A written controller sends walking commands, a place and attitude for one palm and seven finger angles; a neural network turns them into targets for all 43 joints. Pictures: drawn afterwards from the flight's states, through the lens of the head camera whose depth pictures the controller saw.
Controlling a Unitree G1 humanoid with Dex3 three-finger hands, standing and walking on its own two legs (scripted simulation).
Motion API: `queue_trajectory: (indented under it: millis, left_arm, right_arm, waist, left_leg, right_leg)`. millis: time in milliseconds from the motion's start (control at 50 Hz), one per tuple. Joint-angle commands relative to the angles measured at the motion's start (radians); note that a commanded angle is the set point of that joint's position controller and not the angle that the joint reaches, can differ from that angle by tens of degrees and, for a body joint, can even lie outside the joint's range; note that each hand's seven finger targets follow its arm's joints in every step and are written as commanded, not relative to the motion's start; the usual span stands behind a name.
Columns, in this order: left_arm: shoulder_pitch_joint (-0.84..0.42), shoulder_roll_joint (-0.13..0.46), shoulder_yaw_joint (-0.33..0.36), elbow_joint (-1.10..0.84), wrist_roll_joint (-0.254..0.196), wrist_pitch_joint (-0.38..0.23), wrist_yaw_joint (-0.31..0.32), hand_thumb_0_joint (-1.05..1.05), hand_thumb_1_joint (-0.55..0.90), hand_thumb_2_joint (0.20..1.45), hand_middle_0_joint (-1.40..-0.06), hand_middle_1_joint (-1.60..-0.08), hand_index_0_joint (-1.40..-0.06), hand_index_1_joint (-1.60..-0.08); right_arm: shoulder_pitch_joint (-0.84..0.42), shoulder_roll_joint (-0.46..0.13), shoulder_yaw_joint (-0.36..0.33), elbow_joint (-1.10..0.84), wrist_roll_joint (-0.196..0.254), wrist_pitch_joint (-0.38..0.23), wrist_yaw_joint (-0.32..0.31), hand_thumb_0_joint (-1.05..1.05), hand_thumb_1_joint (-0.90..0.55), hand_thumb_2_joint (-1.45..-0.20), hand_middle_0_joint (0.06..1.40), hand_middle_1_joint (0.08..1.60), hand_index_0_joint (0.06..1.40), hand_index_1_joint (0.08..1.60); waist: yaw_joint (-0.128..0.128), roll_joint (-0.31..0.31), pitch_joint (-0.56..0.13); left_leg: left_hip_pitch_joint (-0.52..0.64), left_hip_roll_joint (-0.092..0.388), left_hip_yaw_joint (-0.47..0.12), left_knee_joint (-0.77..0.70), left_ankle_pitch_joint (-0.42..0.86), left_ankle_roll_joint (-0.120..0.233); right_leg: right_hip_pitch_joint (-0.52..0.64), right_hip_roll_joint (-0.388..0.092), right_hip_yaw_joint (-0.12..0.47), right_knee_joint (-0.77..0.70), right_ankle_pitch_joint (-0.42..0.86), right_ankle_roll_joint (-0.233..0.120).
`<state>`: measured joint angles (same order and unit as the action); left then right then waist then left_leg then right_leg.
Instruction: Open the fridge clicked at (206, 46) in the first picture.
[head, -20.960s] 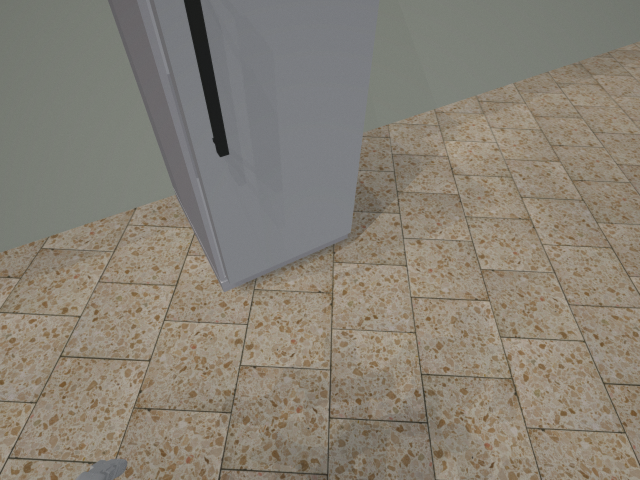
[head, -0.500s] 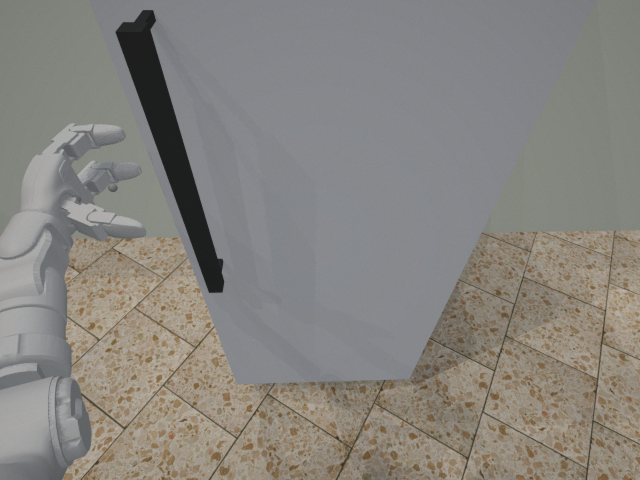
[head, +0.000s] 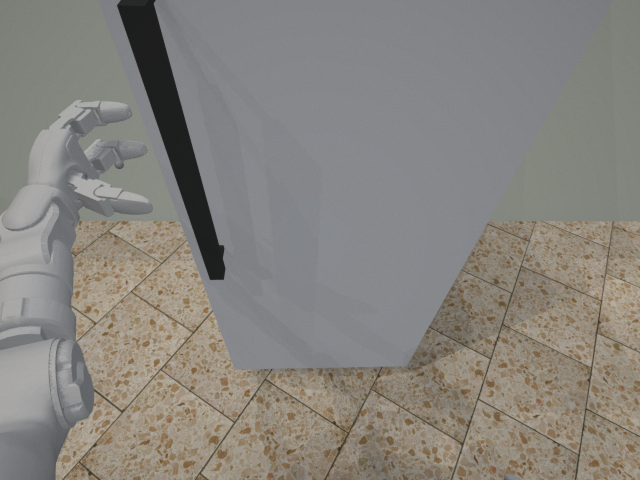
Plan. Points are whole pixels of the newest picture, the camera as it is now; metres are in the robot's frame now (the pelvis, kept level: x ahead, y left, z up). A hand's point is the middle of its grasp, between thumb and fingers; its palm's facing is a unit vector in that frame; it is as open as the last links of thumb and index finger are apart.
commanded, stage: feel for the door with the fingertips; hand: left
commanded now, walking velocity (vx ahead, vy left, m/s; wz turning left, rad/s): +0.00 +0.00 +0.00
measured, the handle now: (192, 171) +0.47 +0.17 +0.13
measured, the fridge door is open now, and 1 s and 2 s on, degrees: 0 0 0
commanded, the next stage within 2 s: slide the fingers in behind the handle in 0.36 s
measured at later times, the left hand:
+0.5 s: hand (135, 170) +0.43 +0.22 +0.17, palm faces +0.07 -1.00 +0.01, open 14.1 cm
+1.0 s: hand (157, 177) +0.42 +0.19 +0.17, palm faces +0.03 -1.00 +0.01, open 13.9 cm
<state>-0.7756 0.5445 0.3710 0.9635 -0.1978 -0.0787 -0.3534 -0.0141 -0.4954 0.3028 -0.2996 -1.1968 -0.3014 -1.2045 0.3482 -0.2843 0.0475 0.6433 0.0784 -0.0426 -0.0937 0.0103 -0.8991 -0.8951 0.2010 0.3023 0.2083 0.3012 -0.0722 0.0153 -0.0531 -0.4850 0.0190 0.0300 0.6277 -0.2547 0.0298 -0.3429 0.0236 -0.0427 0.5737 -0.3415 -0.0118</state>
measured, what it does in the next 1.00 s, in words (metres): stands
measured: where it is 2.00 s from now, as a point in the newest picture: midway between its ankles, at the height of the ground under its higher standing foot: outside the picture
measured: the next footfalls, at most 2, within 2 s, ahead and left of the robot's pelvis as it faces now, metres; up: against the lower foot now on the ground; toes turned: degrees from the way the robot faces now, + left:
none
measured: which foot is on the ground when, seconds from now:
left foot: down 0.00-1.00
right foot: down 0.00-1.00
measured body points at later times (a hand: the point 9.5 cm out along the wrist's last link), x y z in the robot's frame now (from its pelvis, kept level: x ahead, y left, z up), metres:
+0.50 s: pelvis +0.00 +0.00 +0.00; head +0.02 +0.00 +0.45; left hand +0.42 +0.27 +0.17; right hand +0.12 -0.26 -0.10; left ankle +0.04 +0.10 -0.73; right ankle -0.03 -0.11 -0.73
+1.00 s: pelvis +0.00 -0.01 +0.00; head +0.01 -0.02 +0.45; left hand +0.41 +0.25 +0.17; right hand +0.10 -0.27 -0.10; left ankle +0.04 +0.10 -0.73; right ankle -0.03 -0.11 -0.73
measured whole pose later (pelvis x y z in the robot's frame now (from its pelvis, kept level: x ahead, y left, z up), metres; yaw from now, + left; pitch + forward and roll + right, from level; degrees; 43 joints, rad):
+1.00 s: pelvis +0.00 -0.01 +0.00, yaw +0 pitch +3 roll -1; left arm -0.60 0.39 0.30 0.68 -0.22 0.01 -0.24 -0.01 -0.50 0.30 -0.29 -1.20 -0.30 -1.20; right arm 0.32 -0.27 0.04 0.64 0.08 -0.04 -0.09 0.01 -0.90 -0.90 0.20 0.30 0.21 0.30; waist -0.05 0.03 -0.05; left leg -0.39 0.02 0.03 0.58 -0.24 0.02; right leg -0.26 0.03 -0.04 0.55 -0.34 -0.02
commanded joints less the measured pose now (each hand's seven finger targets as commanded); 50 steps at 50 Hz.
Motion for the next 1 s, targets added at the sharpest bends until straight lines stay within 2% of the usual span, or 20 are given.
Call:
queue_trajectory:
  millis: [0, 40, 80, 160, 220, 240, 300, 400, 440, 460, 540, 620, 660, 720, 780, 840, 900, 920, 960, 980]
  left_arm:
    - [-0.437, 0.257, 0.036, -0.27, -0.029, -0.069, -0.006, 0.0, -0.5, 0.3, -0.3, -1.2, -0.3, -1.2]
    - [-0.392, 0.277, 0.069, -0.302, -0.038, -0.061, -0.001, 0.0, -0.5, 0.3, -0.3, -1.2, -0.3, -1.2]
    - [-0.408, 0.207, 0.016, -0.35, -0.045, -0.045, 0.001, 0.0, -0.5, 0.3, -0.3, -1.2, -0.3, -1.2]
    - [-0.342, 0.174, 0.015, -0.444, -0.048, -0.017, 0.036, 0.0, -0.5, 0.3, -0.3, -1.2, -0.3, -1.2]
    - [-0.316, 0.132, -0.013, -0.462, -0.052, 0.009, 0.064, 0.0, -0.5, 0.3, -0.3, -1.2, -0.3, -1.2]
    - [-0.339, 0.131, -0.017, -0.499, -0.043, 0.014, 0.072, 0.0, -0.5, 0.3, -0.3, -1.2, -0.3, -1.2]
    - [-0.338, 0.061, -0.066, -0.516, -0.038, 0.032, 0.092, 0.0, -0.5, 0.3, -0.3, -1.2, -0.3, -1.2]
    - [-0.415, 0.064, -0.076, -0.47, -0.033, 0.041, 0.106, 0.0, -0.5, 0.3, -0.3, -1.2, -0.3, -1.2]
    - [-0.448, 0.114, -0.046, -0.446, -0.025, 0.028, 0.11, 0.0, -0.5, 0.3, -0.3, -1.2, -0.3, -1.2]
    - [-0.47, 0.074, -0.079, -0.431, -0.026, 0.025, 0.106, 0.0, -0.5, 0.3, -0.3, -1.2, -0.3, -1.2]
    - [-0.444, 0.068, -0.078, -0.436, -0.033, -0.006, 0.095, 0.0, -0.5, 0.3, -0.3, -1.2, -0.3, -1.2]
    - [-0.403, 0.054, -0.083, -0.398, -0.049, -0.012, 0.083, 0.0, -0.5, 0.3, -0.3, -1.2, -0.3, -1.2]
    - [-0.428, 0.057, -0.082, -0.428, -0.046, -0.012, 0.085, 0.0, -0.5, 0.3, -0.3, -1.2, -0.3, -1.2]
    - [-0.366, 0.118, -0.026, -0.406, -0.04, -0.005, 0.096, 0.0, -0.5, 0.3, -0.3, -1.2, -0.3, -1.2]
    - [-0.366, 0.08, -0.046, -0.461, -0.039, -0.002, 0.106, 0.0, -0.5, 0.3, -0.3, -1.2, -0.3, -1.2]
    - [-0.298, 0.133, 0.003, -0.484, -0.038, 0.002, 0.114, 0.0, -0.5, 0.3, -0.3, -1.2, -0.3, -1.2]
    - [-0.276, 0.099, -0.015, -0.53, -0.04, 0.011, 0.118, 0.0, -0.5, 0.3, -0.3, -1.2, -0.3, -1.2]
    - [-0.252, 0.127, 0.008, -0.516, -0.041, 0.015, 0.123, 0.0, -0.5, 0.3, -0.3, -1.2, -0.3, -1.2]
    - [-0.298, 0.078, -0.038, -0.536, -0.042, 0.026, 0.123, 0.0, -0.5, 0.3, -0.3, -1.2, -0.3, -1.2]
    - [-0.289, 0.119, -0.002, -0.529, -0.039, 0.03, 0.128, 0.0, -0.5, 0.3, -0.3, -1.2, -0.3, -1.2]
  right_arm:
    - [0.017, -0.163, -0.071, -0.113, -0.004, -0.04, -0.007, 0.0, -0.9, -0.9, 0.2, 0.3, 0.2, 0.3]
    - [0.019, -0.166, -0.076, -0.119, -0.004, -0.039, -0.003, 0.0, -0.9, -0.9, 0.2, 0.3, 0.2, 0.3]
    - [0.013, -0.158, -0.077, -0.119, -0.002, -0.039, -0.001, 0.0, -0.9, -0.9, 0.2, 0.3, 0.2, 0.3]
    - [0.001, -0.151, -0.08, -0.128, -0.004, -0.041, 0.009, 0.0, -0.9, -0.9, 0.2, 0.3, 0.2, 0.3]
    - [-0.005, -0.147, -0.079, -0.128, 0.0, -0.037, 0.007, 0.0, -0.9, -0.9, 0.2, 0.3, 0.2, 0.3]
    - [-0.02, -0.148, -0.08, -0.129, 0.0, -0.039, 0.008, 0.0, -0.9, -0.9, 0.2, 0.3, 0.2, 0.3]
    - [-0.03, -0.141, -0.079, -0.121, -0.001, -0.044, 0.008, 0.0, -0.9, -0.9, 0.2, 0.3, 0.2, 0.3]
    - [-0.047, -0.14, -0.069, -0.104, 0.0, -0.041, -0.006, 0.0, -0.9, -0.9, 0.2, 0.3, 0.2, 0.3]
    - [-0.044, -0.144, -0.068, -0.096, -0.002, -0.037, -0.012, 0.0, -0.9, -0.9, 0.2, 0.3, 0.2, 0.3]
    - [-0.05, -0.137, -0.064, -0.096, -0.002, -0.039, -0.012, 0.0, -0.9, -0.9, 0.2, 0.3, 0.2, 0.3]
    - [-0.053, -0.135, -0.063, -0.105, -0.004, -0.044, -0.007, 0.0, -0.9, -0.9, 0.2, 0.3, 0.2, 0.3]
    - [-0.06, -0.136, -0.063, -0.11, 0.001, -0.043, -0.008, 0.0, -0.9, -0.9, 0.2, 0.3, 0.2, 0.3]
    - [-0.07, -0.134, -0.061, -0.112, 0.001, -0.046, -0.007, 0.0, -0.9, -0.9, 0.2, 0.3, 0.2, 0.3]
    - [-0.064, -0.136, -0.063, -0.113, -0.001, -0.04, -0.007, 0.0, -0.9, -0.9, 0.2, 0.3, 0.2, 0.3]
    - [-0.078, -0.127, -0.063, -0.123, 0.0, -0.044, -0.003, 0.0, -0.9, -0.9, 0.2, 0.3, 0.2, 0.3]
    - [-0.081, -0.13, -0.061, -0.133, -0.002, -0.039, -0.003, 0.0, -0.9, -0.9, 0.2, 0.3, 0.2, 0.3]
    - [-0.09, -0.123, -0.063, -0.139, 0.0, -0.041, -0.002, 0.0, -0.9, -0.9, 0.2, 0.3, 0.2, 0.3]
    - [-0.082, -0.126, -0.063, -0.137, 0.001, -0.039, -0.004, 0.0, -0.9, -0.9, 0.2, 0.3, 0.2, 0.3]
    - [-0.094, -0.122, -0.061, -0.137, 0.003, -0.04, -0.005, 0.0, -0.9, -0.9, 0.2, 0.3, 0.2, 0.3]
    - [-0.088, -0.126, -0.064, -0.132, 0.002, -0.039, -0.008, 0.0, -0.9, -0.9, 0.2, 0.3, 0.2, 0.3]
  waist:
    - [0.009, 0.094, -0.344]
    - [0.026, 0.073, -0.36]
    - [0.01, 0.097, -0.348]
    - [0.027, 0.1, -0.364]
    - [0.023, 0.046, -0.318]
    - [0.022, 0.082, -0.33]
    - [0.013, 0.092, -0.314]
    - [-0.005, 0.039, -0.266]
    - [-0.003, 0.03, -0.284]
    - [-0.008, 0.056, -0.281]
    - [0.009, 0.086, -0.336]
    - [0.007, 0.008, -0.29]
    - [0.012, 0.048, -0.303]
    - [0.03, 0.022, -0.293]
    - [0.031, 0.037, -0.305]
    - [0.051, 0.019, -0.31]
    - [0.048, 0.051, -0.305]
    - [0.05, 0.013, -0.289]
    - [0.035, 0.028, -0.263]
    - [0.041, 0.023, -0.27]
  left_leg:
    - [0.378, 0.003, -0.08, -0.047, 0.253, 0.011]
    - [0.379, 0.004, -0.077, -0.044, 0.28, 0.014]
    - [0.397, 0.006, -0.078, -0.046, 0.285, 0.012]
    - [0.427, 0.007, -0.085, -0.05, 0.325, 0.009]
    - [0.394, 0.005, -0.074, -0.055, 0.302, 0.016]
    - [0.414, 0.007, -0.075, -0.056, 0.305, 0.013]
    - [0.445, 0.01, -0.091, -0.062, 0.293, 0.007]
    - [0.409, 0.002, -0.086, -0.073, 0.222, 0.013]
    - [0.404, -0.003, -0.084, -0.069, 0.224, 0.015]
    - [0.411, -0.005, -0.082, -0.069, 0.228, 0.013]
    - [0.445, -0.008, -0.09, -0.062, 0.266, 0.008]
    - [0.401, -0.01, -0.081, -0.063, 0.238, 0.015]
    - [0.411, -0.011, -0.084, -0.068, 0.233, 0.012]
    - [0.376, -0.013, -0.074, -0.069, 0.227, 0.016]
    - [0.391, -0.014, -0.07, -0.072, 0.237, 0.017]
    - [0.358, -0.017, -0.057, -0.079, 0.246, 0.02]
    - [0.38, -0.013, -0.052, -0.08, 0.252, 0.018]
    - [0.358, -0.015, -0.05, -0.081, 0.241, 0.022]
    - [0.352, -0.015, -0.046, -0.09, 0.209, 0.022]
    - [0.353, -0.013, -0.049, -0.09, 0.211, 0.02]
  right_leg:
    - [-0.071, 0.014, 0.011, -0.072, 0.291, -0.012]
    - [-0.049, 0.018, 0.011, -0.069, 0.319, -0.012]
    - [-0.069, 0.018, 0.006, -0.072, 0.315, -0.011]
    - [-0.056, 0.021, -0.001, -0.069, 0.327, -0.015]
    - [-0.037, 0.02, -0.002, -0.08, 0.319, -0.014]
    - [-0.053, 0.02, 0.001, -0.077, 0.323, -0.013]
    - [-0.081, 0.021, -0.005, -0.083, 0.288, -0.016]
    - [-0.077, 0.015, 0.002, -0.102, 0.262, -0.013]
    - [-0.06, 0.01, 0.009, -0.103, 0.274, -0.013]
    - [-0.066, 0.008, 0.008, -0.101, 0.275, -0.014]
    - [-0.046, 0.006, 0.006, -0.09, 0.3, -0.02]
    - [-0.033, 0.009, 0.003, -0.097, 0.3, -0.015]
    - [-0.037, 0.006, 0.007, -0.093, 0.298, -0.016]
    - [-0.007, 0.004, 0.009, -0.097, 0.302, -0.014]
    - [-0.002, 0.004, 0.013, -0.097, 0.322, -0.012]
    - [0.05, 0.002, 0.019, -0.094, 0.356, -0.009]
    - [0.038, 0.005, 0.02, -0.098, 0.357, -0.009]
    - [0.053, 0.006, 0.018, -0.104, 0.348, -0.007]
    - [0.028, 0.005, 0.021, -0.11, 0.327, -0.003]
    - [0.033, 0.006, 0.022, -0.109, 0.325, -0.006]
